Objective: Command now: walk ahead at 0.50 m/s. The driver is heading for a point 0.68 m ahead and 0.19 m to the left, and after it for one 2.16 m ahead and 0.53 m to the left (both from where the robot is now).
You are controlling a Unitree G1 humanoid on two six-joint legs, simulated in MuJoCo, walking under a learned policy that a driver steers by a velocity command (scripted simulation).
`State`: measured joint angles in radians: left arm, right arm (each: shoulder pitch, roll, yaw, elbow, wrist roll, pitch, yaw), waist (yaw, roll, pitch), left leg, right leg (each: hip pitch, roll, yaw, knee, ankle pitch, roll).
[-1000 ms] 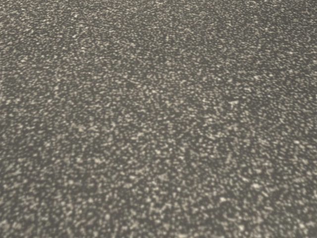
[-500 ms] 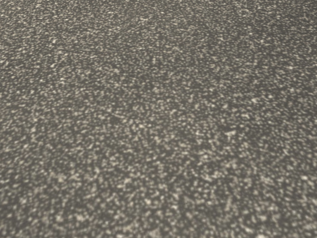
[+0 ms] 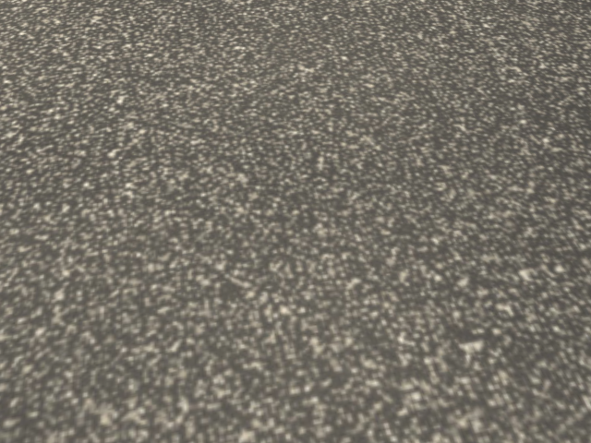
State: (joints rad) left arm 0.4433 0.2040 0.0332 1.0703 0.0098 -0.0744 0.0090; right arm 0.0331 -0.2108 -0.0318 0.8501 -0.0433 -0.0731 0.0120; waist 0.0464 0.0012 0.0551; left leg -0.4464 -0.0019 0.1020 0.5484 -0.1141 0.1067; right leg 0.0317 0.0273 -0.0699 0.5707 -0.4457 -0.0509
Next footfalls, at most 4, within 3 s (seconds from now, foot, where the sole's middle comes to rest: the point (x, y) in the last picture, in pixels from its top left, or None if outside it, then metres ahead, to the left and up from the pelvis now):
0.52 right None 0.45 -0.11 -0.76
1.10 left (273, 340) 0.69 0.11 -0.76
1.66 right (286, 222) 1.06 0.10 -0.76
2.18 left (187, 176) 1.21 0.40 -0.76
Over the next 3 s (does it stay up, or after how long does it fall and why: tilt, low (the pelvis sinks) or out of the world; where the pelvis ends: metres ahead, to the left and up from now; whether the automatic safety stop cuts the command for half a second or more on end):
stays up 1.52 0.41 0.03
